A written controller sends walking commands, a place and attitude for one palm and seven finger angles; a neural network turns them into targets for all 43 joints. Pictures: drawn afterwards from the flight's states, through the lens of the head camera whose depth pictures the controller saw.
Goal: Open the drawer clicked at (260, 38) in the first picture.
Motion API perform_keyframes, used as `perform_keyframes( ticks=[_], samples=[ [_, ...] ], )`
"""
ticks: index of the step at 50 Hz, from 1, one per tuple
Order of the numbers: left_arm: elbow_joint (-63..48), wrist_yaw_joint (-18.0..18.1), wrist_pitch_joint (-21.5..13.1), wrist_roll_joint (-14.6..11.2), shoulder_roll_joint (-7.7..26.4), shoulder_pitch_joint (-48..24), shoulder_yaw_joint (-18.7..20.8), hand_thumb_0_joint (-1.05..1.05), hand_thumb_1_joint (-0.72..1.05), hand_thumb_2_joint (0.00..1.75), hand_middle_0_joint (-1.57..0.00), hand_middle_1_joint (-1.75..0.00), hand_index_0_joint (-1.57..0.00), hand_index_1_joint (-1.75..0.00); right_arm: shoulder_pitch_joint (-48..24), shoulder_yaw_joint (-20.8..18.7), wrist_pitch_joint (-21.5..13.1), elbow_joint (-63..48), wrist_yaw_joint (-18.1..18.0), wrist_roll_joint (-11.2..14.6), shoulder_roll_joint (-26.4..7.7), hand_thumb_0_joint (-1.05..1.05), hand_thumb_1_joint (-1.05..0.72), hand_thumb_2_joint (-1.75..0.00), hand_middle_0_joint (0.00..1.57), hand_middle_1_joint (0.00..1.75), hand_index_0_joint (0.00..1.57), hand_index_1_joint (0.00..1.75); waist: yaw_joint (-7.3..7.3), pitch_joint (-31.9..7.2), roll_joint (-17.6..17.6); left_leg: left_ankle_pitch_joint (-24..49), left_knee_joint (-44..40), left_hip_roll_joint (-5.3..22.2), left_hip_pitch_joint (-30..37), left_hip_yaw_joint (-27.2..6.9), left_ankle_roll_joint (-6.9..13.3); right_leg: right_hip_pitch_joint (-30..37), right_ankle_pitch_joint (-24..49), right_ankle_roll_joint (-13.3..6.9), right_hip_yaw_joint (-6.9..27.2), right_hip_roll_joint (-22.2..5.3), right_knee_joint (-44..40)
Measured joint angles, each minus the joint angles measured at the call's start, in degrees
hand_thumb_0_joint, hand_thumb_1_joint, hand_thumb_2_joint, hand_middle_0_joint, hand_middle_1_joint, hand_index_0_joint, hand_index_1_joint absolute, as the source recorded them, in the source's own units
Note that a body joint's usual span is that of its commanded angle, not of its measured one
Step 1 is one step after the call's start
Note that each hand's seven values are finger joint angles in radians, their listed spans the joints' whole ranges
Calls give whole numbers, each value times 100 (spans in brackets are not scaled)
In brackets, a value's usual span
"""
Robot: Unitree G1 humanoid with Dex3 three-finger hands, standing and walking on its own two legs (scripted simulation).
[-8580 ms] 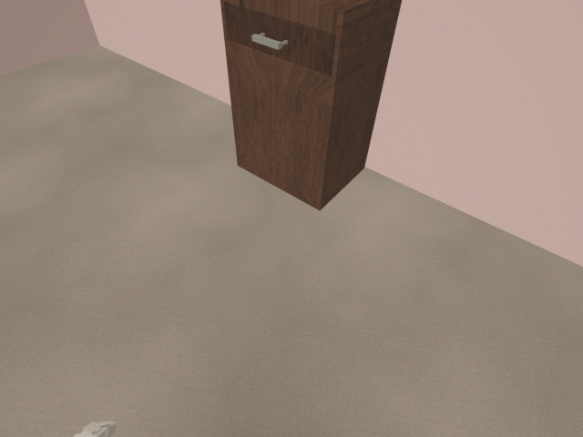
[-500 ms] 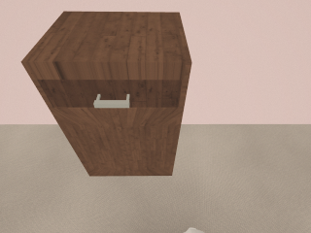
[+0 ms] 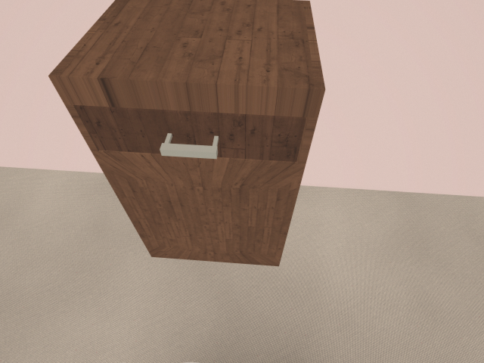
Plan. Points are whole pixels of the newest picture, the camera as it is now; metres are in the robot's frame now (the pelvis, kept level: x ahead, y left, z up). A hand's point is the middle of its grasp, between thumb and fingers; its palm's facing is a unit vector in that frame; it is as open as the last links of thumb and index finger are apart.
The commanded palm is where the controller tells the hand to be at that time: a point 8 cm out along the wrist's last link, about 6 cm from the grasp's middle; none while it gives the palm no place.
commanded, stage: come to a stop and stand still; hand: left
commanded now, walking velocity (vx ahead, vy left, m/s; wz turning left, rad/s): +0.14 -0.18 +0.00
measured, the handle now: (190, 144) +0.57 +0.17 -0.02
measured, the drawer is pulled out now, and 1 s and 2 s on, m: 0.00 0.00 0.00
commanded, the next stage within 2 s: look again from close up in 0.98 s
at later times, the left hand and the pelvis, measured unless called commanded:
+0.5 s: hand out of the picture +0.02 +0.17 -0.18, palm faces -0.06 -0.97 -0.22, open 7.4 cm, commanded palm none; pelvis +0.00 -0.01 -0.01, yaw -2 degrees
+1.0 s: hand out of the picture +0.03 +0.14 -0.17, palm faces +0.02 -0.97 -0.23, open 7.3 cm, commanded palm none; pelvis +0.01 -0.04 +0.00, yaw +0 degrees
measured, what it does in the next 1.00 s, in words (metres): steps on the spot: left foot, then right foot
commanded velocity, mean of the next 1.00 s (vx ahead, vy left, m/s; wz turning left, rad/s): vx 0.02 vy -0.05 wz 0.00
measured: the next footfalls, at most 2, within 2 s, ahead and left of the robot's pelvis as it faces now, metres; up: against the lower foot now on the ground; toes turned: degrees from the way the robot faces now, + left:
left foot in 0.04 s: +0.04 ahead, +0.10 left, +0.00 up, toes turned +0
right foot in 0.42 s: +0.02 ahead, -0.13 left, +0.00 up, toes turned -5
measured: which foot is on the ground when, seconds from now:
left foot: up 0.00-0.02, down 0.04-1.00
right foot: down 0.00-0.04, up 0.06-0.40, down 0.42-1.00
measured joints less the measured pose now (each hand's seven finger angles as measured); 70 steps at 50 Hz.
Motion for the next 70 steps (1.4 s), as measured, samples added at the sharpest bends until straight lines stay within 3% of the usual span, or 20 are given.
perform_keyframes(
  ticks=[2,6,9,13,16,19,21,22,25,28,35,47,70],
  samples=[
    [47,-9,38,-43,86,157,-1,0,91,90,-21,-30,-20,-30,98,51,-124,-34,-2,-6,-18,0,-91,-90,20,30,19,30,13,-158,14,269,-1080,63,476,-51,64,-164,-137,80,-14,48,251],
    [287,-73,160,-91,255,418,24,0,91,90,-20,-30,-20,-30,340,202,-128,82,-50,-109,259,0,-91,-90,19,30,19,30,-39,-338,-230,484,-1357,-39,615,-85,182,-326,-1212,171,504,242,1140],
    [395,-172,145,-70,266,638,33,0,91,90,-20,-30,-20,-30,537,292,-134,188,-115,-121,415,1,-91,-90,20,30,19,30,-22,-459,-244,782,-1870,-26,802,-117,202,-384,-1162,217,742,430,1974],
    [514,-239,108,-59,228,902,15,0,91,90,-20,-30,-20,-30,665,296,-196,256,-165,-96,470,1,-92,-90,20,30,20,30,-18,-445,-291,976,-2285,-43,950,11,210,-326,-1131,309,821,463,2468],
    [597,-243,142,-77,160,950,-25,0,91,90,-20,-30,-20,-30,721,278,-250,281,-199,-100,477,1,-92,-90,20,30,20,30,-101,-342,-274,986,-2333,-19,965,94,179,-140,-1392,341,735,422,2206],
    [626,-233,127,-121,56,847,-79,1,91,90,-20,-30,-20,-30,758,245,-242,358,-213,-103,434,1,-91,-90,20,30,20,30,-210,-205,-179,904,-2186,44,913,124,106,204,-1632,309,617,403,1379],
    [561,-160,-39,-110,-5,798,-155,1,91,90,-20,-30,-20,-30,825,236,-230,367,-160,-54,341,1,-91,-90,20,30,20,30,-211,-216,-110,636,-1606,78,556,155,39,399,-985,112,701,365,587],
    [502,-129,-139,-97,-21,789,-168,0,91,90,-20,-30,-20,-30,835,232,-203,343,-131,-51,304,1,-91,-90,20,30,20,30,-181,-211,-112,417,-1210,87,338,202,25,425,-1133,66,804,365,416],
    [478,-73,-268,-52,-253,608,-259,0,91,90,-20,-30,-20,-30,776,199,-177,322,-97,-50,137,1,-91,-90,20,30,20,30,-281,-15,297,159,-679,200,144,-121,148,419,-1312,28,656,601,674],
    [509,28,-283,-86,-245,567,-260,1,93,90,-20,-30,-20,-30,858,266,-271,364,-89,-28,239,1,-91,-90,20,30,19,30,-346,-129,165,205,-870,128,395,-159,-31,532,-1403,8,644,533,808],
    [389,-37,-277,-133,-244,505,-269,1,93,90,-20,-30,-20,-30,875,366,-219,380,-149,-46,358,1,-90,-90,20,30,19,30,-290,-398,304,167,-932,193,631,-246,-138,759,-1506,-101,549,596,830],
    [398,-76,-258,-155,-238,666,-250,0,92,90,-20,-30,-20,-30,912,406,-245,514,-136,-45,329,1,-91,-90,20,30,19,30,-226,-320,252,473,-1411,200,789,-301,-194,868,-1318,-174,478,609,516],
    [665,-89,-229,-146,-372,913,-278,0,91,90,-20,-30,-20,-30,837,451,-283,699,-160,-18,484,1,-90,-90,20,30,19,30,-103,-226,118,645,-1597,141,822,-274,-142,951,-1079,-79,501,554,218]
  ],
)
